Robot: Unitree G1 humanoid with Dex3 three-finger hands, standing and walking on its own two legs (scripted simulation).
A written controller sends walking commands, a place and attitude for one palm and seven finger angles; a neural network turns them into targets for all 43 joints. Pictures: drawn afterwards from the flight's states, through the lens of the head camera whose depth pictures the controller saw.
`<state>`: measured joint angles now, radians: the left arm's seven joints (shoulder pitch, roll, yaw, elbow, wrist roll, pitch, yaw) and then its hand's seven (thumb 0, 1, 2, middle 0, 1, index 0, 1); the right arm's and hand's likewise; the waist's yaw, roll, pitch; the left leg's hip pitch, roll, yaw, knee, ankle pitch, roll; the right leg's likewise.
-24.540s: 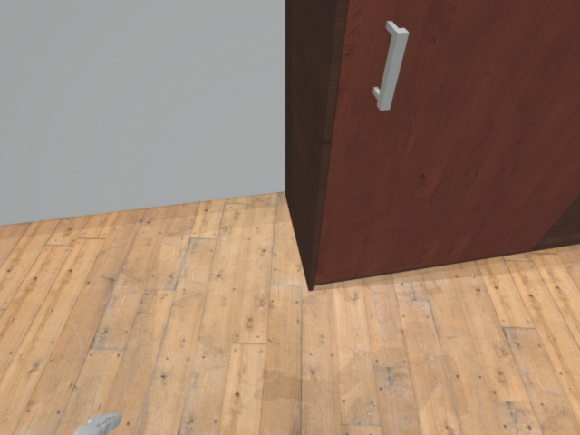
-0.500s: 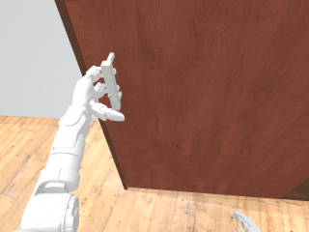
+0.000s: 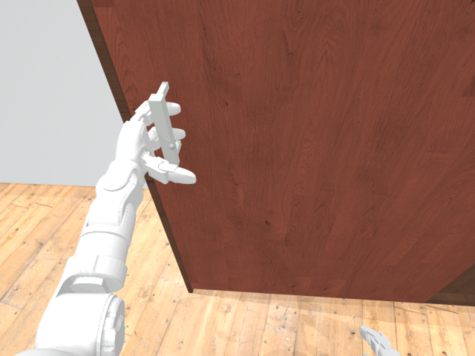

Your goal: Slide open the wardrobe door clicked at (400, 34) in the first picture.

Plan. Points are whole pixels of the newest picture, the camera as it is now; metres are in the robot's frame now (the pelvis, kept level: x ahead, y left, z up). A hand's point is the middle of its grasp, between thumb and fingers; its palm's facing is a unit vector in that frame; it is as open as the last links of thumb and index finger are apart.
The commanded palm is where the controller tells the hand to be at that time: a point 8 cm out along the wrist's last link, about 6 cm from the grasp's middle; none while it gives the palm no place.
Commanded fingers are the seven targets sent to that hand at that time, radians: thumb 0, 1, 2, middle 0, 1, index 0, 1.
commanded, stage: slide the fingers in behind the handle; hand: left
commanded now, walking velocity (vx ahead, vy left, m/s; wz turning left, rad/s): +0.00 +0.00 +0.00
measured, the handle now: (168, 127) +0.48 +0.14 +0.15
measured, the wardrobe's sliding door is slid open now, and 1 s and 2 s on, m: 0.00 0.00 0.00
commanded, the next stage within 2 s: grip the handle and tug to test in 0.34 s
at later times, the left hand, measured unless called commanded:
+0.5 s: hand (171, 146) +0.41 +0.13 +0.16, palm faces -0.06 -1.00 +0.00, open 14.0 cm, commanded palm +0.39 +0.18 +0.16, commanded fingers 0.00 -0.31 0.38 -0.32 -1.23 -0.32 -1.23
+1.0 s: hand (171, 145) +0.42 +0.13 +0.16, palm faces -0.05 -1.00 -0.01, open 7.5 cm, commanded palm +0.40 +0.18 +0.16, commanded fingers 0.00 0.85 0.88 -0.44 -1.39 -0.44 -1.39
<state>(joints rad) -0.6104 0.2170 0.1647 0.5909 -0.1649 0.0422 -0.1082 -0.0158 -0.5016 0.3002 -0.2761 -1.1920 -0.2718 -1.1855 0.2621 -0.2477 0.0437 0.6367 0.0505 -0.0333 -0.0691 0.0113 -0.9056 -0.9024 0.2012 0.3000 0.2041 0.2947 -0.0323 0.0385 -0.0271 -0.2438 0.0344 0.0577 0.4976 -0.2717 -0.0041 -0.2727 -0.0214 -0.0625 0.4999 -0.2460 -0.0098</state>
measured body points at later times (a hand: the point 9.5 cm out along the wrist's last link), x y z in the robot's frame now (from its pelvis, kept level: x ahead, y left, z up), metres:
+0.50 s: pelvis +0.00 +0.01 +0.00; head +0.01 -0.01 +0.45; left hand +0.41 +0.18 +0.16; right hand +0.13 -0.24 -0.11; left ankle -0.01 +0.12 -0.74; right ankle +0.01 -0.11 -0.74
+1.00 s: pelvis +0.00 +0.01 +0.00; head +0.01 +0.00 +0.45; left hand +0.42 +0.18 +0.16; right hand +0.13 -0.23 -0.11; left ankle -0.01 +0.12 -0.74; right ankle +0.01 -0.11 -0.74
